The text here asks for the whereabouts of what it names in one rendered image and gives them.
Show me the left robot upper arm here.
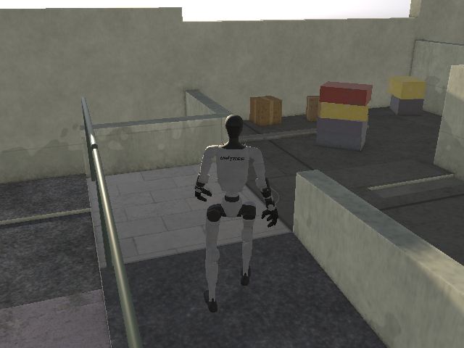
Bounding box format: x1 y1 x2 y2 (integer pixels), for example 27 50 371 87
198 145 218 184

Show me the left robot forearm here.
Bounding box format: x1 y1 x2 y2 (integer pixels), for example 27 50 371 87
195 173 205 193

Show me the robot head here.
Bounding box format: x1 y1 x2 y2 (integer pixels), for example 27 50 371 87
221 115 246 149

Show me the left robot hand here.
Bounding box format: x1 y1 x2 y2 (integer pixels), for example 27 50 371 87
195 188 212 202

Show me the right robot hand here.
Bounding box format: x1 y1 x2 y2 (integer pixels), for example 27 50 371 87
261 208 278 227

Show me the robot right foot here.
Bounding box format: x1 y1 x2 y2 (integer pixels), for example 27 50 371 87
241 266 251 286

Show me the right robot upper arm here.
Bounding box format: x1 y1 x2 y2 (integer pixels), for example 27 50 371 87
248 146 267 189

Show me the right robot forearm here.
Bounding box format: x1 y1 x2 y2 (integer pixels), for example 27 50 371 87
260 177 276 211

